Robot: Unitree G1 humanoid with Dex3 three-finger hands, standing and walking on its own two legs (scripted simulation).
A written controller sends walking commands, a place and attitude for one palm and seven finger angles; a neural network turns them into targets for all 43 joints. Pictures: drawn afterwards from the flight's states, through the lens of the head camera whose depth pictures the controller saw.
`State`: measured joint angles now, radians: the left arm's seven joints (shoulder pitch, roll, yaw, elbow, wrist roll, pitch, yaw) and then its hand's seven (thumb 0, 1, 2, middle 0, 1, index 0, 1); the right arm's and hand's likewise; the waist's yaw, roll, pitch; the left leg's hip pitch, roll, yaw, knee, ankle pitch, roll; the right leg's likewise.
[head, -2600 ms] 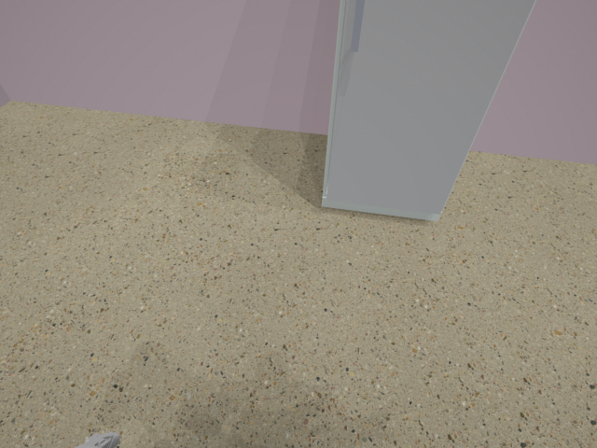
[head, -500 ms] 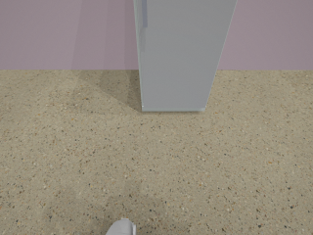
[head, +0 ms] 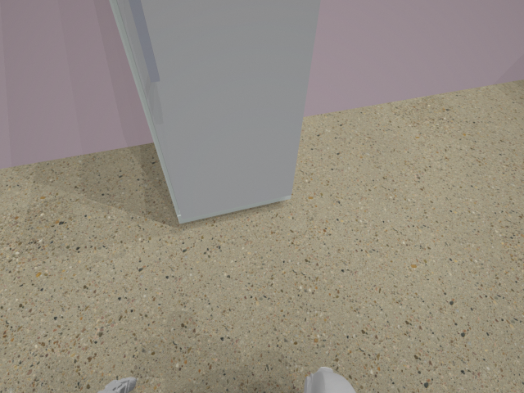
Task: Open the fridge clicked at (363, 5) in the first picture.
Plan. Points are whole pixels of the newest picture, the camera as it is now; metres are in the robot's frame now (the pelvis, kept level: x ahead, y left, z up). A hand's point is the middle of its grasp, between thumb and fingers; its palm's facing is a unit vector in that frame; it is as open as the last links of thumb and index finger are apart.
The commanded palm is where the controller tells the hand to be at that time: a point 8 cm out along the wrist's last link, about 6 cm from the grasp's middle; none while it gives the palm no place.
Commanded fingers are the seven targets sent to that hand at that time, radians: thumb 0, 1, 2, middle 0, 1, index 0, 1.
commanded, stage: walk to a spot facing it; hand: left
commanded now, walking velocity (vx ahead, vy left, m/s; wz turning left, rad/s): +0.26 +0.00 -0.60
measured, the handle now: (139, 15) +0.84 +0.34 +0.17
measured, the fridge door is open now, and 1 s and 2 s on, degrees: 0 0 0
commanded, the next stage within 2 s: turn to face it in 0.08 s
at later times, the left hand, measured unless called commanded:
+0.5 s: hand (187, 323) +0.27 +0.16 -0.19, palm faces +0.00 -0.99 -0.16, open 7.3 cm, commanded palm none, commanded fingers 0.00 0.90 0.90 -0.20 -0.30 -0.20 -0.30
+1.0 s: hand (178, 325) +0.26 +0.18 -0.16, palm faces +0.22 -0.94 -0.27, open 7.4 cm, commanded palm none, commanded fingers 0.00 0.90 0.90 -0.20 -0.30 -0.20 -0.30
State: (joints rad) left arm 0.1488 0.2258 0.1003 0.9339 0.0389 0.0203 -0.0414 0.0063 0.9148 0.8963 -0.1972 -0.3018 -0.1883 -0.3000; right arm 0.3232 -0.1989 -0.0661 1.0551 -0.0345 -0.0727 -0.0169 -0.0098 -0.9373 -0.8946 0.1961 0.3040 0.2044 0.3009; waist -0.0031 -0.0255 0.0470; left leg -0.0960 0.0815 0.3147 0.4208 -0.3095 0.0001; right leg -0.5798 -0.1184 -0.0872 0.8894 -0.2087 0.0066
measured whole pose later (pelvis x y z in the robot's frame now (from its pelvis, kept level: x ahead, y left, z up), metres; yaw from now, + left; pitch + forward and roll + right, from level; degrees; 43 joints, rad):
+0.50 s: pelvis +0.19 -0.01 -0.02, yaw -1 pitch -2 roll -3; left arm 0.19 0.18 0.04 0.99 0.02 0.00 0.02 0.00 0.93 0.90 -0.21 -0.30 -0.20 -0.30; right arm 0.24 -0.17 -0.03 1.01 -0.02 0.00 0.00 0.00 -0.93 -0.89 0.19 0.30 0.20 0.30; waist -0.02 0.00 0.04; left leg -0.38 0.10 0.11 0.67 -0.23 -0.02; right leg -0.18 -0.03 -0.20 0.58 -0.35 0.01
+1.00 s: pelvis +0.21 -0.04 -0.01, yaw +10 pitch +0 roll +0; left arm 0.19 0.21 0.06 0.93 0.01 0.03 0.02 0.01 0.91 0.90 -0.20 -0.30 -0.19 -0.30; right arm 0.21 -0.21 -0.07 0.96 -0.02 0.04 0.01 0.00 -0.91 -0.89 0.20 0.30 0.21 0.30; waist -0.01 0.02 0.04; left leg -0.36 -0.04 -0.04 0.53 -0.17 0.02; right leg -0.26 -0.04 -0.03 0.56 -0.32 0.05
